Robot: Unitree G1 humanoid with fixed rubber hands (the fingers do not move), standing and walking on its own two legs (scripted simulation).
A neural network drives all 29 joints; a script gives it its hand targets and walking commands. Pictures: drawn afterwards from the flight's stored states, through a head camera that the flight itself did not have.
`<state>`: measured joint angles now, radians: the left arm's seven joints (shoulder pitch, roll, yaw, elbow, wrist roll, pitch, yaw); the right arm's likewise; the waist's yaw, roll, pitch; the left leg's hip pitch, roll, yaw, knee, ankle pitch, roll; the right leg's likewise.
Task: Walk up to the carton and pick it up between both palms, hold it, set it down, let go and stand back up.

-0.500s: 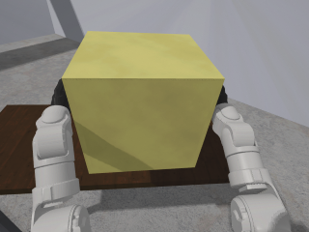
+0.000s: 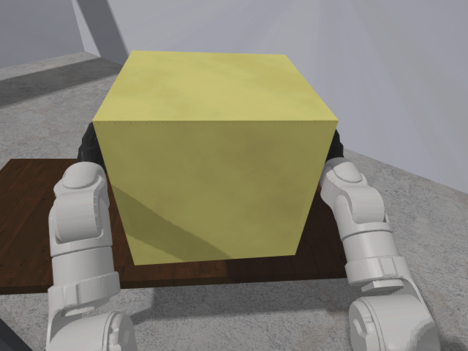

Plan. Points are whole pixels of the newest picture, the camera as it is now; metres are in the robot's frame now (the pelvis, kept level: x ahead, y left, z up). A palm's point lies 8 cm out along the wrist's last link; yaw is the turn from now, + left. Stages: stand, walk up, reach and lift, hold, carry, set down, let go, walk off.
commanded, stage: hold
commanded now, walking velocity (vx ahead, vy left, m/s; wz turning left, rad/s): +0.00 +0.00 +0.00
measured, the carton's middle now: (214, 153) +0.42 +0.01 +0.18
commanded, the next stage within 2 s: none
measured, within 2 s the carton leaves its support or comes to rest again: neither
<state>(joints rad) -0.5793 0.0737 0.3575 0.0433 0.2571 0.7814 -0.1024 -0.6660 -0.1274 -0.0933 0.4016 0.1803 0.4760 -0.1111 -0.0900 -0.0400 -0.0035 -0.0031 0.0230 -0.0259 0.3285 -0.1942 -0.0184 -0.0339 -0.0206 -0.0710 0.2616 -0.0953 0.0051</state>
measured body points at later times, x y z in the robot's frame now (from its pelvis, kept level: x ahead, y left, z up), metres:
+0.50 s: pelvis +0.00 +0.00 +0.00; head -0.05 +0.02 +0.45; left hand +0.36 +0.19 +0.21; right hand +0.37 -0.18 +0.21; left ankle +0.00 +0.13 -0.75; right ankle +0.04 -0.12 -0.75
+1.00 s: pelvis +0.00 +0.00 +0.00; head -0.05 +0.02 +0.45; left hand +0.36 +0.20 +0.21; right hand +0.36 -0.18 +0.21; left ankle +0.00 +0.13 -0.75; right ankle +0.04 -0.12 -0.75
